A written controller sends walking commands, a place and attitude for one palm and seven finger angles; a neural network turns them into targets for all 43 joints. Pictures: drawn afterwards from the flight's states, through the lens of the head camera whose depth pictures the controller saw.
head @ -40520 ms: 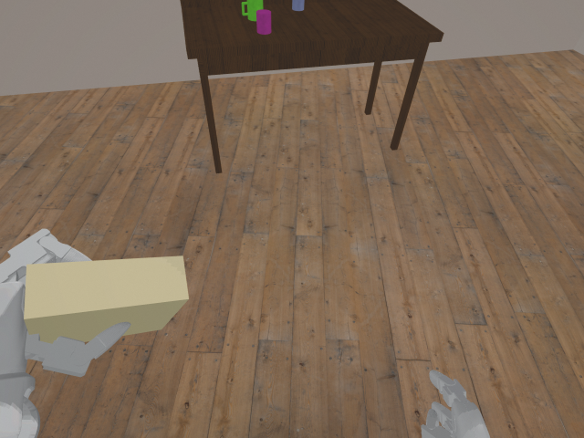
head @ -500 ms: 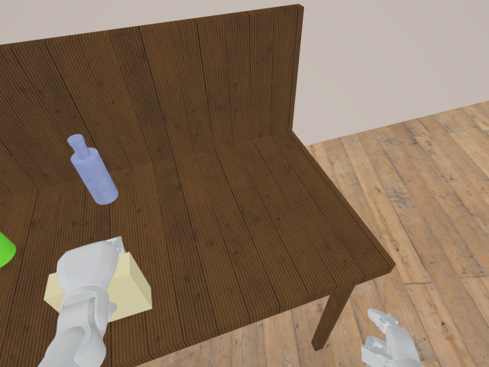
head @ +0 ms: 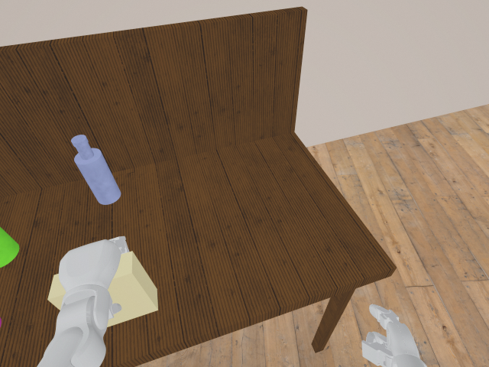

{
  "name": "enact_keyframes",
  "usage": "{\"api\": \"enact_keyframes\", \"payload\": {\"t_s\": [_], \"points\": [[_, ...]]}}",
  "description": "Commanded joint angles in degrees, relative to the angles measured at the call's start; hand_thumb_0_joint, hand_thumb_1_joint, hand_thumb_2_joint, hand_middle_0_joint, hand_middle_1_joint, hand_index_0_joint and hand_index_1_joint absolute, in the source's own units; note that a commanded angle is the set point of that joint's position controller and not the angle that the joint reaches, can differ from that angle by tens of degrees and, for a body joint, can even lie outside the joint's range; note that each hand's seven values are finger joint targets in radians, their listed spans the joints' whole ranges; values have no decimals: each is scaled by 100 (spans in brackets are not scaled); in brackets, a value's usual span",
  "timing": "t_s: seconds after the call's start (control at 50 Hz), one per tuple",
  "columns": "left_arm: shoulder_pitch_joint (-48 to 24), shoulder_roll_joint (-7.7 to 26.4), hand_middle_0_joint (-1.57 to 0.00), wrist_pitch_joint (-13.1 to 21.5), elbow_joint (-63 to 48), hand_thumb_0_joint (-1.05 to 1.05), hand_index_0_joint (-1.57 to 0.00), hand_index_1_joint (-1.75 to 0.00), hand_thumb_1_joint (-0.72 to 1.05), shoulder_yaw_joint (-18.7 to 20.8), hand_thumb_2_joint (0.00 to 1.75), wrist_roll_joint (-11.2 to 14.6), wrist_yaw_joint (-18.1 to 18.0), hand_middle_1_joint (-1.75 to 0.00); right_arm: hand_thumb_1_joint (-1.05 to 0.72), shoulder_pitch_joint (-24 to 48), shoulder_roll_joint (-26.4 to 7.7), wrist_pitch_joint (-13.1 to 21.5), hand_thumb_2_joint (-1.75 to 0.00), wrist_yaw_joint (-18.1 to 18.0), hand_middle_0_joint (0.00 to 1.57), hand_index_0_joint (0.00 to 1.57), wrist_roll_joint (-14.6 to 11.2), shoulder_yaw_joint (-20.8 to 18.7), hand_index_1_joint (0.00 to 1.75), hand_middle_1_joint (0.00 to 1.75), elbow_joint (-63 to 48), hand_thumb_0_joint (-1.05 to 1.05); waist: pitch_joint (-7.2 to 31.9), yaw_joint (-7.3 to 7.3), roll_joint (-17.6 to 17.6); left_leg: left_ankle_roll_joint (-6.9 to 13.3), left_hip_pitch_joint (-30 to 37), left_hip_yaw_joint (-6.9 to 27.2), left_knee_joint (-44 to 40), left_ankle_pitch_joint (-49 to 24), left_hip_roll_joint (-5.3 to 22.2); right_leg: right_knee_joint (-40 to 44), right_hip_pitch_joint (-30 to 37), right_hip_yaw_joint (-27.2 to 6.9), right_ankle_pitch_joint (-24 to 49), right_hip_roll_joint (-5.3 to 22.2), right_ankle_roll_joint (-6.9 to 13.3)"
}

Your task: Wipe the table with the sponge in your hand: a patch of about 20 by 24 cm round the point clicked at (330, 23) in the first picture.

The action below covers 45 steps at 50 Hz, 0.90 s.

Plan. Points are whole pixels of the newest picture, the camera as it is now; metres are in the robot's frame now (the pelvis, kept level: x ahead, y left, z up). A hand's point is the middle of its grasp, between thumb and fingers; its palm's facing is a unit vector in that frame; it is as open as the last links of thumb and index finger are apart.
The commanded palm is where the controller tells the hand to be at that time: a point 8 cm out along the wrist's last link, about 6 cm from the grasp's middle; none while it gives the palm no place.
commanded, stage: lift the sponge slowly off the table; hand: left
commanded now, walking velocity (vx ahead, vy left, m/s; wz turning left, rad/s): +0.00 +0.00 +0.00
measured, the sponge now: (114, 299) +0.22 +0.29 -0.05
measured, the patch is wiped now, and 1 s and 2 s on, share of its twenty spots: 1.00 1.00 1.00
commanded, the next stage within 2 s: bring the sponge back beside the body in 1.54 s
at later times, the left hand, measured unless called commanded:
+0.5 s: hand (101, 272) +0.23 +0.28 +0.04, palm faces -0.04 -0.13 -0.99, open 9.3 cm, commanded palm +0.21 +0.28 +0.11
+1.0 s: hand (99, 255) +0.24 +0.27 +0.07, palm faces +0.00 -0.11 -0.99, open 9.3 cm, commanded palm +0.21 +0.27 +0.14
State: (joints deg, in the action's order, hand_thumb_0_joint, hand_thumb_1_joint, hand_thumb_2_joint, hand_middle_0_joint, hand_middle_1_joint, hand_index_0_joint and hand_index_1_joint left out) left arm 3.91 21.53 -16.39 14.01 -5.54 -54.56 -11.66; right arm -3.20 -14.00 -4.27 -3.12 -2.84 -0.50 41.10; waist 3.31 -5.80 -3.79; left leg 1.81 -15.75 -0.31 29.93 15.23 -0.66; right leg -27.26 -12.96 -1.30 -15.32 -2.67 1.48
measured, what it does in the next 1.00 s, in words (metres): stands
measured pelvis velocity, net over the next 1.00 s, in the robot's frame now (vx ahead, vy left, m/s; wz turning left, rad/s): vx -0.01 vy -0.01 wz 0.00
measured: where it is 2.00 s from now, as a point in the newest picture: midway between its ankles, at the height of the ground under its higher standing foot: outside the picture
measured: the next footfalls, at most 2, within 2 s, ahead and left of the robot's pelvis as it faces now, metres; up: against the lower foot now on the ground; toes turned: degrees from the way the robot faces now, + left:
none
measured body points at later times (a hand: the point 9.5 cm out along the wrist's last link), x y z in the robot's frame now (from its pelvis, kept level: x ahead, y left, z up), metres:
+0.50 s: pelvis +0.00 +0.00 +0.01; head -0.02 -0.03 +0.45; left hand +0.23 +0.28 +0.09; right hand +0.24 -0.21 -0.08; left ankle +0.00 +0.10 -0.74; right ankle -0.01 -0.11 -0.74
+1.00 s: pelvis -0.01 -0.01 +0.01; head -0.03 -0.04 +0.46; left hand +0.24 +0.28 +0.13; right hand +0.24 -0.21 -0.07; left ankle +0.00 +0.10 -0.74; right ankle -0.01 -0.11 -0.74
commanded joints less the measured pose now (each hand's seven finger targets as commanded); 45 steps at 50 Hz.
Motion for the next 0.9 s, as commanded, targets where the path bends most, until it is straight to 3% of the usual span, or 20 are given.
{"api": "enact_keyframes", "payload": {"t_s": [0.0, 0.08, 0.1, 0.14, 0.2, 0.26, 0.32, 0.36, 0.4, 0.46, 0.52, 0.62, 0.66, 0.68, 0.74, 0.76, 0.8, 0.86, 0.88], "points": [[-1432, 1147, -120, -29, -1441, 0, -120, -160, 10, 569, 130, -167, -242, -160, -90, 1123, -605, 341, -90, -41, 20, 20, 9, -180, 30, 30, -977, 0, 1079, 12, 52, 115, 782, 428, -350, -1425, -62, 380, 143, -377, 1504, 16, 350], [-1579, 1288, -120, -97, -1597, 0, -120, -160, 10, 652, 130, -210, -183, -160, -90, 1164, -630, 335, -90, -45, 20, 20, 15, -171, 30, 30, -948, 0, 1173, -60, -194, 110, 954, 475, -422, -1515, -63, 452, 256, -320, 1418, -15, 382], [-1450, 1136, -120, -93, -1689, 0, -120, -160, 10, 504, 130, -183, -154, -160, -90, 1212, -578, 362, -90, -35, 20, 20, 12, -159, 30, 30, -1001, 0, 1104, -49, -164, 108, 957, 468, -437, -1549, -60, 449, 249, -340, 1458, 12, 374], [-1528, 1261, -120, -143, -1590, 0, -120, -160, 10, 592, 130, -187, -115, -160, -90, 1223, -619, 344, -90, -44, 20, 20, 21, -153, 30, 30, -940, 0, 1065, -25, 13, 103, 969, 475, -460, -1551, -58, 517, 260, -387, 1495, 20, 367], [-1618, 1172, -120, -187, -1630, 0, -120, -160, 10, 495, 130, -157, -40, -160, -90, 1265, -599, 338, -90, -45, 20, 20, 9, -126, 30, 30, -960, 0, 955, -17, -3, 107, 990, 483, -569, -1406, -35, 584, 244, -350, 1219, 13, 368], [-1589, 1327, -120, -258, -1670, 0, -120, -160, 10, 638, 130, -128, 46, -160, -90, 1336, -642, 301, -90, -43, 20, 20, 25, -105, 30, 30, -931, 0, 1004, -72, -20, 97, 1062, 497, -626, -1460, -57, 658, 390, -460, 1301, 13, 386], [-1542, 1198, -120, -293, -1768, 0, -120, -160, 10, 501, 130, -154, 129, -160, -90, 1386, -629, 295, -90, -18, 20, 20, 24, -80, 30, 30, -969, 0, 1043, -83, 49, 101, 1102, 488, -630, -1605, -71, 664, 499, -393, 1542, 35, 375], [-1450, 1372, -120, -305, -1833, 0, -120, -160, 10, 666, 130, -112, 170, -160, -90, 1387, -652, 280, -90, -14, 20, 20, 36, -80, 30, 30, -947, 0, 1000, -86, 26, 95, 1107, 493, -689, -1580, -59, 700, 555, -471, 1471, 25, 384], [-1480, 1229, -120, -299, -1950, 0, -120, -160, 10, 518, 130, -115, 220, -160, -90, 1435, -605, 283, -90, -9, 20, 20, 29, -67, 30, 30, -989, 0, 917, -72, 16, 122, 1140, 455, -680, -1595, -62, 730, 536, -462, 1527, 54, 373], [-1465, 1502, -120, -315, -2064, 0, -120, -160, 10, 762, 130, -100, 270, -160, -90, 1465, -658, 268, -90, -12, 20, 20, 51, -59, 30, 30, -948, 0, 937, -105, 29, 107, 1175, 490, -741, -1594, -77, 786, 656, -548, 1528, 46, 383], [-1414, 1306, -120, -305, -2245, 0, -120, -160, 10, 571, 130, -115, 301, -160, -90, 1523, -619, 302, -90, -4, 20, 20, 54, -52, 30, 30, -998, 0, 908, -126, -84, 119, 1262, 497, -765, -1652, -76, 826, 658, -467, 1531, 57, 373], [-1593, 1428, -120, -341, -2189, 0, -120, -160, 10, 649, 130, -92, 372, -160, -90, 1553, -644, 312, -90, -38, 20, 20, 55, -33, 30, 30, -922, 0, 724, -87, 112, 124, 1274, 504, -846, -1449, -69, 985, 602, -523, 1241, 64, 364], [-1683, 1560, -120, -377, -2282, 0, -120, -160, 10, 739, 130, -81, 396, -160, -90, 1582, -666, 302, -90, -43, 20, 20, 53, -31, 30, 30, -915, 0, 698, -97, 28, 111, 1291, 513, -934, -1376, -65, 1021, 640, -581, 1071, 54, 375], [-1844, 1378, -120, -385, -2296, 0, -120, -160, 10, 544, 130, -100, 417, -160, -90, 1606, -639, 308, -90, -51, 20, 20, 39, -8, 30, 30, -937, 0, 735, -83, -75, 127, 1312, 492, -943, -1321, -68, 1035, 637, -490, 1031, 59, 365], [-1889, 1308, -120, -384, -2365, 0, -120, -160, 10, 438, 130, -88, 469, -160, -90, 1630, -624, 344, -90, -56, 20, 20, 39, -10, 30, 30, -934, 0, 765, -63, -55, 125, 1385, 486, -967, -1378, -49, 1043, 632, -495, 1069, 80, 358], [-1928, 1517, -120, -376, -2393, 0, -120, -160, 10, 628, 130, -59, 473, -160, -90, 1603, -648, 348, -90, -64, 20, 20, 39, -20, 30, 30, -920, 0, 804, -67, -90, 115, 1377, 512, -1022, -1276, -50, 1056, 696, -548, 927, 43, 373], [-1938, 1334, -120, -403, -2308, 0, -120, -160, 10, 463, 130, -86, 507, -160, -90, 1644, -601, 365, -90, -63, 20, 20, 33, 13, 30, 30, -939, 0, 723, -84, -3, 127, 1344, 507, -1036, -1263, -60, 1075, 670, -508, 917, 67, 362], [-2029, 1771, -120, -469, -2222, 0, -120, -160, 10, 834, 130, -110, 532, -160, -90, 1642, -692, 316, -90, -71, 20, 20, 46, 13, 30, 30, -875, 0, 764, -117, 41, 107, 1309, 504, -1072, -1230, -73, 1115, 789, -616, 886, 62, 379], [-2047, 1605, -120, -499, -2243, 0, -120, -160, 10, 706, 130, -138, 551, -160, -90, 1680, -662, 310, -90, -69, 20, 20, 36, 35, 30, 30, -913, 0, 868, -155, 6, 129, 1343, 492, -1059, -1307, -94, 1106, 858, -516, 983, 69, 370]]}}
